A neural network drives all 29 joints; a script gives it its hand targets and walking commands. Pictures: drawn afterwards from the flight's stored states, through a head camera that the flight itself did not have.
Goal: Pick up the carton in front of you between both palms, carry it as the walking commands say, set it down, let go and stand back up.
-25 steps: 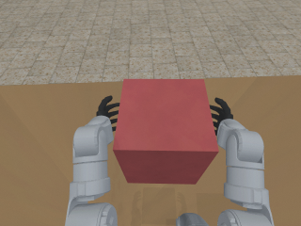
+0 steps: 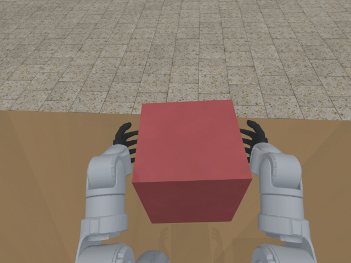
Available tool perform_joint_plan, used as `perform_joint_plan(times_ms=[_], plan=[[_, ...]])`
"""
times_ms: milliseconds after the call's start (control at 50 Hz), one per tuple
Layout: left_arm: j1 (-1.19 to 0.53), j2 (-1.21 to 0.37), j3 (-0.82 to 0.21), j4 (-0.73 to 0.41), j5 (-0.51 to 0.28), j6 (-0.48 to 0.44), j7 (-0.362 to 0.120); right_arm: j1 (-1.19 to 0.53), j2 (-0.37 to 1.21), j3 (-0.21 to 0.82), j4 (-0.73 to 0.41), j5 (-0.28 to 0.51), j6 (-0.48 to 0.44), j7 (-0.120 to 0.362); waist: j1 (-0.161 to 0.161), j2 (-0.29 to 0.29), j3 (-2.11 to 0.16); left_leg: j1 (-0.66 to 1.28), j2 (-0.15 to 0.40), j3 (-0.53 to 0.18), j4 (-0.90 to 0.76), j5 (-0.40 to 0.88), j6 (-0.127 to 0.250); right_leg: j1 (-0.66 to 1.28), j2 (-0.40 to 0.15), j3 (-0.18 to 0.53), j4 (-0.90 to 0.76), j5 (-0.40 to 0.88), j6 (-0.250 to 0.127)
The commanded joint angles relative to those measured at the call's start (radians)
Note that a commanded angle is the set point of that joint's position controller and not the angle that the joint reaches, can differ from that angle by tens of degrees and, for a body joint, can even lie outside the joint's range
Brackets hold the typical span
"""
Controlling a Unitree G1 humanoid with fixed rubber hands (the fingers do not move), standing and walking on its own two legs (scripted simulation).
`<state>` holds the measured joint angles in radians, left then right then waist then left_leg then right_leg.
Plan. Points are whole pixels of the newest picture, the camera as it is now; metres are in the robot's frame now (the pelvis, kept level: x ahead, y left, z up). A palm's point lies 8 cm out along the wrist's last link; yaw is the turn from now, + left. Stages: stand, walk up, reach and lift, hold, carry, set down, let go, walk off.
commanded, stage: carry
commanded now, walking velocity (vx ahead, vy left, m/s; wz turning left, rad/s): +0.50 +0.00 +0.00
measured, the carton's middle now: (189, 165) +0.33 +0.01 +0.01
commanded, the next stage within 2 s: none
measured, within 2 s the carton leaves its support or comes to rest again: neither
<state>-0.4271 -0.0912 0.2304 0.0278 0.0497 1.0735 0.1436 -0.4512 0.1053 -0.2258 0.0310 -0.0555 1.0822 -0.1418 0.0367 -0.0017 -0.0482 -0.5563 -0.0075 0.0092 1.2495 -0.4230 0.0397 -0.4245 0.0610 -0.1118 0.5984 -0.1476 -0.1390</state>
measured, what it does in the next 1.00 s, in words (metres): goes down: left foot 0.04 m lower, then right foot 0.04 m lower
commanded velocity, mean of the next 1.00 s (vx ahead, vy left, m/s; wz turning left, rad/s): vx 0.50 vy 0.00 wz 0.00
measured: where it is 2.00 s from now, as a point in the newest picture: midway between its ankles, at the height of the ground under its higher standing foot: (196, 130)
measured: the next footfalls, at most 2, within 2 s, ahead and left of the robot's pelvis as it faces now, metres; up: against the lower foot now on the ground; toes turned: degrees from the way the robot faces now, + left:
left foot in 0.36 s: +0.39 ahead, +0.07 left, -0.04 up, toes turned +0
right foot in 0.90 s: +0.70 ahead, -0.08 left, -0.07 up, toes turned -4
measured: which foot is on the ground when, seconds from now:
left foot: up 0.00-0.34, down 0.36-0.92, up 0.94-1.00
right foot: down 0.00-0.38, up 0.40-0.88, down 0.90-1.00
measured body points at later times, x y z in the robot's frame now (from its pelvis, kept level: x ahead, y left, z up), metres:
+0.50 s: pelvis +0.30 +0.03 -0.04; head +0.31 +0.03 +0.41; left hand +0.66 +0.16 +0.06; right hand +0.63 -0.14 +0.06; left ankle +0.35 +0.07 -0.76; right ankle +0.18 -0.07 -0.65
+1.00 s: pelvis +0.60 -0.03 -0.08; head +0.60 -0.03 +0.37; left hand +0.94 +0.12 +0.01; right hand +0.94 -0.18 +0.01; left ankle +0.43 +0.08 -0.68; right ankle +0.67 -0.07 -0.80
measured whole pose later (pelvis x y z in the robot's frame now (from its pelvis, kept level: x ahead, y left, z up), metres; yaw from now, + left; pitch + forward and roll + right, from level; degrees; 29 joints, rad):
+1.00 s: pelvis +0.60 -0.03 -0.08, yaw -1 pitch +4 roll +1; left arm -0.47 -0.10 0.23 0.04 0.08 1.09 0.14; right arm -0.48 0.06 -0.21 0.05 -0.02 1.09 -0.15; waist 0.00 0.01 -0.08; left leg -0.36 -0.06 0.01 1.27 -0.50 0.04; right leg -0.49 0.05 -0.12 0.62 -0.09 -0.13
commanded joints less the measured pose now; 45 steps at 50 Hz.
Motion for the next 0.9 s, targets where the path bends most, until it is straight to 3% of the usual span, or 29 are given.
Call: perform_joint_plan(times_ms=[0, 60, 100, 160, 240, 280, 320, 340, 360, 380, 400, 420, 440, 460, 480, 520, 580, 640, 720, 780, 820, 860, 880], plan=[[-0.766, -0.954, -0.732, -0.171, -0.358, -0.061, -0.133, -0.619, 0.917, 0.651, -0.102, 0.227, -0.061, 0.082, -0.01, -0.083, -0.397, -0.138, 0.055, -0.02, -0.105, 0.07, -0.014, 0.38, -0.307, 0.405, -0.21, 0.283, -0.082], [-0.687, -0.931, -0.746, -0.163, -0.36, -0.071, -0.137, -0.55, 0.891, 0.67, -0.113, 0.215, -0.081, 0.075, 0.012, -0.088, -0.417, -0.219, 0.051, 0.006, -0.208, 0.174, -0.023, 0.493, -0.287, 0.34, -0.158, 0.537, -0.065], [-0.646, -0.907, -0.747, -0.164, -0.355, -0.072, -0.136, -0.53, 0.865, 0.679, -0.136, 0.212, -0.084, 0.071, 0.027, -0.084, -0.405, -0.247, 0.045, 0.023, -0.296, 0.264, -0.021, 0.54, -0.255, 0.299, -0.135, 0.622, -0.045], [-0.625, -0.866, -0.741, -0.186, -0.35, -0.066, -0.13, -0.539, 0.825, 0.691, -0.189, 0.22, -0.076, 0.065, 0.047, -0.092, -0.37, -0.23, 0.015, 0.057, -0.455, 0.382, -0.01, 0.571, -0.207, 0.252, -0.124, 0.674, -0.031], [-0.592, -0.791, -0.712, -0.189, -0.333, -0.039, -0.109, -0.54, 0.743, 0.679, -0.228, 0.225, -0.04, 0.056, 0.075, -0.098, -0.317, -0.125, -0.03, 0.1, -0.704, 0.539, 0.022, 0.591, -0.167, 0.201, -0.085, 0.617, -0.024], [-0.572, -0.757, -0.695, -0.166, -0.32, -0.018, -0.098, -0.523, 0.697, 0.652, -0.214, 0.215, -0.016, 0.053, 0.053, -0.107, -0.309, 0.036, -0.047, 0.104, -0.806, 0.602, 0.052, 0.535, -0.164, 0.172, -0.02, 0.626, -0.004], [-0.577, -0.737, -0.677, -0.145, -0.309, 0.005, -0.089, -0.492, 0.651, 0.611, -0.175, 0.199, 0.006, 0.049, -0.028, -0.095, -0.353, 0.285, -0.053, 0.128, -0.881, 0.63, 0.062, 0.455, -0.147, 0.113, 0.18, 0.642, 0.037], [-0.595, -0.723, -0.661, -0.141, -0.3, 0.016, -0.084, -0.481, 0.629, 0.587, -0.157, 0.191, 0.016, 0.046, -0.065, -0.029, -0.397, 0.481, 0.021, 0.068, -0.844, 0.686, 0.055, 0.317, -0.122, 0.072, 0.362, 0.445, 0.064], [-0.612, -0.714, -0.648, -0.136, -0.297, 0.028, -0.078, -0.473, 0.604, 0.558, -0.13, 0.187, 0.024, 0.04, -0.048, 0.104, -0.463, 0.73, 0.245, -0.169, -0.625, 1.102, 0.091, 0.057, -0.08, 0.051, 0.546, -0.087, 0.098], [-0.595, -0.714, -0.634, -0.109, -0.295, 0.045, -0.072, -0.488, 0.584, 0.553, -0.126, 0.182, 0.028, 0.032, -0.112, 0.316, -0.568, 0.938, 0.405, -0.556, -0.702, 0.863, 0.308, -0.242, 0.053, 0.093, 0.844, -0.445, 0.146], [-0.629, -0.713, -0.631, -0.137, -0.293, 0.049, -0.063, -0.494, 0.63, 0.562, -0.113, 0.215, 0.036, 0.035, -0.109, 0.242, -0.534, 0.894, 0.373, -0.613, -0.784, 0.522, 0.312, -0.344, 0.008, 0.147, 0.882, -0.427, 0.1], [-0.677, -0.742, -0.622, -0.152, -0.29, 0.049, -0.059, -0.557, 0.682, 0.587, -0.145, 0.242, 0.034, 0.044, -0.119, 0.156, -0.462, 0.781, 0.329, -0.557, -0.819, 0.402, 0.284, -0.363, -0.019, 0.158, 0.848, -0.374, 0.086], [-0.691, -0.771, -0.609, -0.15, -0.274, 0.047, -0.057, -0.615, 0.743, 0.614, -0.157, 0.274, 0.033, 0.057, -0.101, 0.051, -0.401, 0.665, 0.301, -0.488, -0.841, 0.41, 0.248, -0.341, -0.051, 0.153, 0.771, -0.324, 0.083], [-0.687, -0.792, -0.597, -0.138, -0.254, 0.042, -0.059, -0.683, 0.797, 0.648, -0.175, 0.31, 0.025, 0.071, -0.079, 0.03, -0.375, 0.576, 0.288, -0.443, -0.86, 0.419, 0.234, -0.305, -0.073, 0.151, 0.7, -0.302, 0.084], [-0.684, -0.813, -0.592, -0.129, -0.238, 0.035, -0.062, -0.735, 0.84, 0.675, -0.187, 0.34, 0.015, 0.085, -0.06, 0.025, -0.37, 0.513, 0.268, -0.399, -0.883, 0.383, 0.21, -0.259, -0.091, 0.148, 0.636, -0.28, 0.09], [-0.675, -0.837, -0.601, -0.118, -0.219, 0.02, -0.07, -0.762, 0.878, 0.702, -0.185, 0.366, -0.002, 0.104, -0.058, 0.058, -0.374, 0.473, 0.251, -0.335, -0.899, 0.413, 0.201, -0.234, -0.103, 0.123, 0.546, -0.24, 0.106], [-0.649, -0.851, -0.627, -0.118, -0.215, 0.004, -0.074, -0.723, 0.887, 0.709, -0.169, 0.365, -0.015, 0.114, -0.083, 0.083, -0.378, 0.551, 0.242, -0.257, -0.869, 0.677, 0.2, -0.299, -0.112, 0.095, 0.414, -0.144, 0.125], [-0.652, -0.845, -0.654, -0.154, -0.23, -0.004, -0.074, -0.691, 0.875, 0.71, -0.182, 0.359, -0.019, 0.116, -0.103, 0.093, -0.388, 0.641, 0.206, -0.185, -0.831, 0.839, 0.166, -0.335, -0.102, 0.076, 0.295, -0.007, 0.125], [-0.644, -0.813, -0.669, -0.172, -0.236, 0.007, -0.073, -0.637, 0.833, 0.695, -0.173, 0.339, -0.011, 0.11, -0.131, 0.108, -0.358, 0.721, 0.15, -0.126, -0.79, 0.896, 0.144, -0.339, -0.064, 0.04, 0.116, 0.134, 0.109], [-0.607, -0.784, -0.649, -0.14, -0.221, 0.021, -0.076, -0.588, 0.805, 0.68, -0.129, 0.315, -0.002, 0.107, -0.147, 0.107, -0.312, 0.719, 0.121, -0.092, -0.759, 0.843, 0.133, -0.258, -0.036, 0.007, -0.084, 0.24, 0.086], [-0.587, -0.764, -0.622, -0.115, -0.205, 0.028, -0.078, -0.576, 0.802, 0.674, -0.099, 0.303, 0.001, 0.105, -0.119, 0.119, -0.297, 0.658, 0.12, -0.072, -0.698, 0.835, 0.106, -0.098, -0.019, -0.004, -0.177, 0.307, 0.062], [-0.543, -0.739, -0.59, -0.079, -0.187, 0.029, -0.078, -0.582, 0.804, 0.665, -0.077, 0.294, 0.004, 0.102, -0.046, 0.093, -0.349, 0.571, 0.101, -0.003, -0.477, 0.85, 0.061, 0.167, -0.017, -0.032, -0.242, 0.34, 0.047], [-0.535, -0.732, -0.573, -0.065, -0.175, 0.028, -0.079, -0.587, 0.796, 0.655, -0.066, 0.287, 0.005, 0.099, -0.015, 0.024, -0.405, 0.413, 0.08, 0.02, -0.297, 0.615, 0.039, 0.372, -0.102, 0.052, -0.18, 0.388, 0.054]])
